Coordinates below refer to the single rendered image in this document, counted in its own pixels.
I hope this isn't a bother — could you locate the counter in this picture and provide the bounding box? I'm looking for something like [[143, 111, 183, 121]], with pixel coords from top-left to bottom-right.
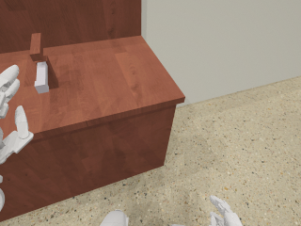
[[0, 0, 185, 222]]

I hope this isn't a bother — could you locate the left robot thigh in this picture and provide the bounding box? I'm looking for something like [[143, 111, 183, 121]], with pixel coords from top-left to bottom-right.
[[100, 211, 129, 226]]

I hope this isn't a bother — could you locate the robot right hand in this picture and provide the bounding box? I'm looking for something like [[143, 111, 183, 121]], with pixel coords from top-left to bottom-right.
[[209, 195, 243, 226]]

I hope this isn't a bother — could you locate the robot left hand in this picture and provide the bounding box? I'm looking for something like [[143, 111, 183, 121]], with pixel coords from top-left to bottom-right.
[[0, 65, 34, 165]]

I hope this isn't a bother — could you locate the tap lever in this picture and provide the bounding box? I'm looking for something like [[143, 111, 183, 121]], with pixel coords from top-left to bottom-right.
[[34, 61, 49, 94]]

